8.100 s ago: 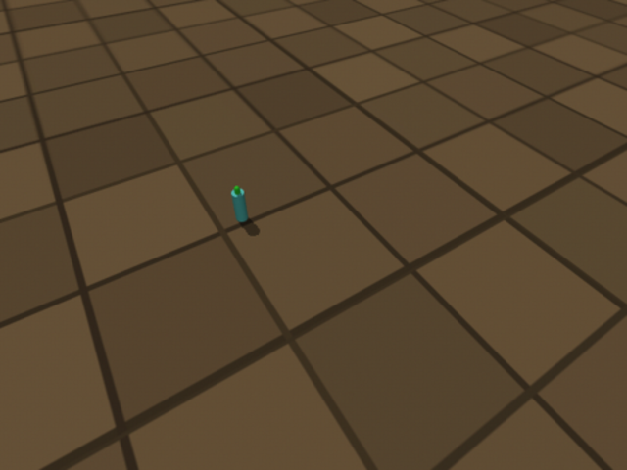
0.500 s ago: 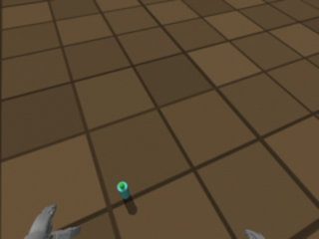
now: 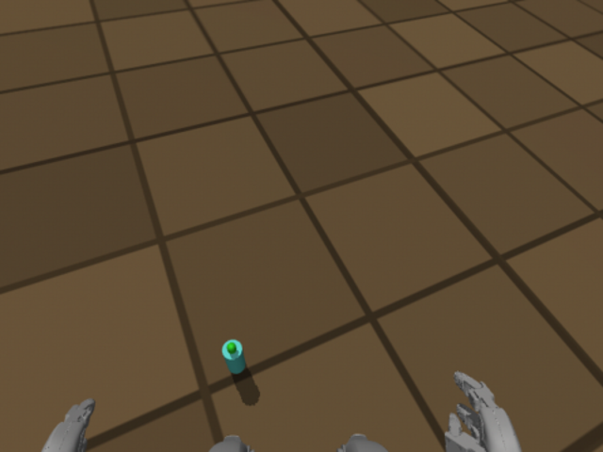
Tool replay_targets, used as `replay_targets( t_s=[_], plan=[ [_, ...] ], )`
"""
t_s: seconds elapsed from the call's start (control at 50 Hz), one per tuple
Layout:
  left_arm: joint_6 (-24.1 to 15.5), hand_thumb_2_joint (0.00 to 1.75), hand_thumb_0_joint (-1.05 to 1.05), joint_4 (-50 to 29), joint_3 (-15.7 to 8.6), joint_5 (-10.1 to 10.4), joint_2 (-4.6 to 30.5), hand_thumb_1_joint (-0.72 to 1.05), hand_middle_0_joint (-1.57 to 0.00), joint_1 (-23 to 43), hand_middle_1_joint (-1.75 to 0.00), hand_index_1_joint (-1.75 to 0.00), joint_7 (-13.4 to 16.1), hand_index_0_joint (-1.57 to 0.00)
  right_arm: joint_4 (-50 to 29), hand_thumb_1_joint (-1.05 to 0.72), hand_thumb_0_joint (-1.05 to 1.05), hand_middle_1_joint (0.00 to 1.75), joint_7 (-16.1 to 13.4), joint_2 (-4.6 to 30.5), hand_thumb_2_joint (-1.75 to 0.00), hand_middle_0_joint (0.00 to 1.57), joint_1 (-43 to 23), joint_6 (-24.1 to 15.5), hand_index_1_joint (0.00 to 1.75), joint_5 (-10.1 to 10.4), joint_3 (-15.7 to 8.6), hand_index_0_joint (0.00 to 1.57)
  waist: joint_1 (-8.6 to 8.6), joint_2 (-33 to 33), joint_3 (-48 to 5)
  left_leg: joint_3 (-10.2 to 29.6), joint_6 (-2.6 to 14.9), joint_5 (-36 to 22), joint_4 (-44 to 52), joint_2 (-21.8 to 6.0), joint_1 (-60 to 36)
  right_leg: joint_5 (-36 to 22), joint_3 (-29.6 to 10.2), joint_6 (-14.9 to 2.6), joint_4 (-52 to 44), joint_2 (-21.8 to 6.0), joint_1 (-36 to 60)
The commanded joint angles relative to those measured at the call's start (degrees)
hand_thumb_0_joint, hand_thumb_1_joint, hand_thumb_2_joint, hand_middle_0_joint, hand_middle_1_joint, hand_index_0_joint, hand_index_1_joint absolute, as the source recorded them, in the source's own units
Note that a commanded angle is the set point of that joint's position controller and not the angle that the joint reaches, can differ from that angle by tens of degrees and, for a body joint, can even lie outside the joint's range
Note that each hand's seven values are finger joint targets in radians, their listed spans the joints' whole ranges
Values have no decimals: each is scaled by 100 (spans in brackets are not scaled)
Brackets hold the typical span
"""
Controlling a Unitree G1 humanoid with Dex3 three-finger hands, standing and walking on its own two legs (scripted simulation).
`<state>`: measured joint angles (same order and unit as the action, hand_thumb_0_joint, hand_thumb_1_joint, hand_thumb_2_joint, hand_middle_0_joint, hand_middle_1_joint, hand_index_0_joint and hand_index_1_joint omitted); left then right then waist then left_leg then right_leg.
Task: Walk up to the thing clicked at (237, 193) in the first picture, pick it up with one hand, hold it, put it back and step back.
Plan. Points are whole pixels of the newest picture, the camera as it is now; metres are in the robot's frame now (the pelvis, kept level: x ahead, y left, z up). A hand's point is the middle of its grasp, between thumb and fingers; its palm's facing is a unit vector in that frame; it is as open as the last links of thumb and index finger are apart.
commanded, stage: go down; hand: left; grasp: from the side
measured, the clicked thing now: (234, 355) +0.42 +0.15 -0.62
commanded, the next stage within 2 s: none
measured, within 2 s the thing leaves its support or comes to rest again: neither
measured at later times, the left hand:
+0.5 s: hand out of the picture +0.16 +0.26 -0.15, palm faces +0.08 -0.95 -0.30, open 16.9 cm
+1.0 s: hand (127, 373) +0.28 +0.30 -0.25, palm faces +0.05 -0.98 -0.18, open 17.3 cm
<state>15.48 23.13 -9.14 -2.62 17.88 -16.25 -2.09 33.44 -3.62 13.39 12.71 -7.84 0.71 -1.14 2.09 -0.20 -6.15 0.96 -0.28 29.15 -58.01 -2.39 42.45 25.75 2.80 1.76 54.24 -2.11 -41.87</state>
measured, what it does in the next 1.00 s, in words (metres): lowers itself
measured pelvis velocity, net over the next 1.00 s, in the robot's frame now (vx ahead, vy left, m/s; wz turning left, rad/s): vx -0.07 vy -0.01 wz -0.02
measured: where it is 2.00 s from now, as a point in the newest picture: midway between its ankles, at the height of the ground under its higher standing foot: outside the picture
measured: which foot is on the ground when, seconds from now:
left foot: down 0.00-1.00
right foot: down 0.00-1.00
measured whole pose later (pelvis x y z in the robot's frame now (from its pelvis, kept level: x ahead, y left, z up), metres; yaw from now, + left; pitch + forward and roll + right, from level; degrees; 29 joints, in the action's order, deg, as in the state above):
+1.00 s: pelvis -0.07 -0.01 -0.19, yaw -1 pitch +32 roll -3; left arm -19.4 51.9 -30.3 5.4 33.0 19.2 -25.6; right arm 37.6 -1.5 16.7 9.7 -9.6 -0.7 0.9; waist 4.3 0.0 -10.0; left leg 3.6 -0.9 39.3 -103.6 -1.9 96.5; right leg 36.0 2.5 0.8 100.2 -2.8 -96.2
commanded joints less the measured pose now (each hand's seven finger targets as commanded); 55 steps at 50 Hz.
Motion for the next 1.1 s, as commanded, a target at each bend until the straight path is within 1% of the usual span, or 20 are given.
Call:
replay_targets(
  t_s=[0.0,0.16,0.2,0.28,0.34,0.36,0.42,0.44,0.46,0.48,0.58,0.62,0.64,0.7,0.74,0.8,0.82,0.92,1.0,1.08],
  plan=[
    [-5,12,0,-1275,-358,62,888,-54,-6,-294,-11,-12,103,-5,-873,-81,0,30,-124,866,-88,20,12,-329,30,14,-309,20,42,-447,-1135,95,-32,-1919,685,97,-527,-1334,106,-250,-293,222,450],
    [153,15,0,-1848,-472,156,916,-47,-5,-629,-11,-12,150,-4,-1052,-82,0,30,-253,811,-88,20,51,-406,30,-14,-278,20,76,-431,-1468,140,-18,-2220,283,97,-299,-1541,116,-259,48,228,297],
    [177,16,0,-1893,-542,179,952,-46,-5,-797,-11,-12,158,-4,-1045,-83,0,30,-263,790,-88,20,64,-412,30,-24,-268,20,-2,-561,-1494,145,-31,-2260,242,101,-242,-1520,119,-272,129,224,243],
    [187,16,0,-1906,-546,208,924,-44,-5,-818,-10,-11,126,-3,-1133,-85,0,30,-288,773,-89,20,43,-431,30,-25,-249,20,42,-454,-1369,148,-1,-1915,177,129,-22,-1311,124,-257,127,237,92],
    [50,16,0,-1854,-665,211,1098,-44,-5,-296,-9,-11,89,-3,-1105,-86,0,30,-296,787,-89,20,23,-478,30,-44,-245,20,131,-488,-1242,155,27,-1551,58,121,220,-1057,97,-252,201,225,-172],
    [-47,16,0,-1739,-646,212,1091,-45,-5,-59,-9,-11,63,-4,-1111,-88,0,30,-299,801,-90,20,-9,-521,30,-44,-230,20,204,-455,-1154,172,38,-1443,-11,118,346,-980,100,-259,277,218,-289],
    [-475,14,0,-995,-952,318,1277,-47,-5,513,-9,-10,-82,-4,-840,-89,0,30,-255,850,-90,20,83,-619,30,-53,-233,20,204,-441,-915,130,70,-792,-347,129,944,-450,35,-260,597,196,-899],
    [-656,12,0,-706,-920,382,1168,-48,-5,691,-8,-9,-202,-5,-864,-90,0,30,-240,912,-90,20,71,-655,30,-48,-278,20,261,-321,-1047,149,69,-840,-451,114,1016,-494,28,-261,740,193,-1011],
    [-898,13,0,-732,-985,442,1267,-46,-5,1076,-8,-9,-323,-4,-805,-90,0,30,-208,904,-90,20,55,-704,30,-58,-270,20,181,-477,-1137,117,70,-660,-609,132,1158,-347,-20,-271,909,171,-1242],
    [-1144,10,0,-546,-1087,496,1421,-51,-6,1453,-8,-9,-455,-5,-800,-90,0,30,-181,963,-90,20,14,-759,30,-44,-281,20,220,-552,-1234,135,73,-537,-765,135,1340,-253,-47,-281,1124,162,-1513],
    [-2320,8,0,127,-1579,696,2068,-56,-7,2107,-12,-11,-1095,-7,-681,-92,0,30,-81,1125,-90,20,32,-862,30,-26,-280,20,10,-691,-2198,160,70,-443,-1490,191,1949,-175,-132,-317,2003,92,-2161],
    [-2633,10,0,61,-1633,739,2149,-52,-7,2617,-12,-12,-1288,-7,-619,-91,0,30,-70,1198,-90,20,112,-792,30,-36,-329,20,-3,-926,-2709,195,28,-610,-1709,177,1887,-317,-144,-338,2267,71,-2354],
    [-2698,10,0,617,-1706,737,2158,-55,-7,2439,-13,-13,-1366,-7,-543,-90,0,30,-55,1240,-90,20,98,-742,30,-33,-313,20,-28,-888,-2736,235,11,-643,-1811,173,1968,-319,-113,-350,2432,73,-2525],
    [-2969,12,0,901,-2036,714,2623,-58,-7,2849,-15,-15,-1531,-7,-466,-90,0,30,-5,1343,-90,20,82,-611,30,-36,-344,20,-138,-849,-2896,257,40,-453,-2057,173,2353,-161,-115,-365,2666,86,-2821],
    [-3102,13,0,1291,-2175,769,2716,-59,-6,2927,-14,-15,-1671,-6,-402,-88,0,30,51,1383,-89,20,71,-516,30,-39,-327,20,-191,-780,-2973,283,50,-465,-2184,176,2536,-162,-95,-377,2844,89,-2965],
    [-3365,12,0,1303,-2336,857,2937,-58,-6,3557,-14,-14,-1906,-6,-314,-89,0,30,89,1403,-90,20,132,-433,30,-53,-330,20,-36,-595,-3309,208,106,-624,-2605,207,2896,-274,-120,-356,3033,89,-2924],
    [-3417,11,0,1838,-2436,886,2968,-58,-6,3416,-13,-13,-1975,-6,-259,-89,0,30,91,1410,-90,20,131,-420,30,-57,-309,20,-7,-362,-3185,139,151,-669,-2819,221,3234,-311,-160,-338,3096,87,-2937],
    [-3914,11,0,1920,-2532,979,3202,-53,-5,4495,-12,-12,-2387,-5,-141,-88,0,30,131,1502,-90,20,94,-393,30,-90,-279,20,127,-652,-3360,175,142,-247,-3201,203,3452,64,-122,-367,3491,90,-3719],
    [-4156,8,0,2051,-2774,1039,3678,-55,-6,4983,-11,-11,-2646,-6,-55,-89,0,30,144,1571,-90,20,131,-385,30,-113,-196,20,101,-817,-3464,190,126,71,-3431,194,3734,319,-133,-371,3755,82,-4030],
    [-4223,8,0,2228,-2851,1069,3864,-51,-5,5327,-10,-10,-2872,-6,-15,-89,0,30,175,1627,-90,20,178,-347,30,-131,-150,20,142,-900,-3638,191,123,149,-3689,206,3975,380,-74,-379,4027,88,-4259]
  ],
)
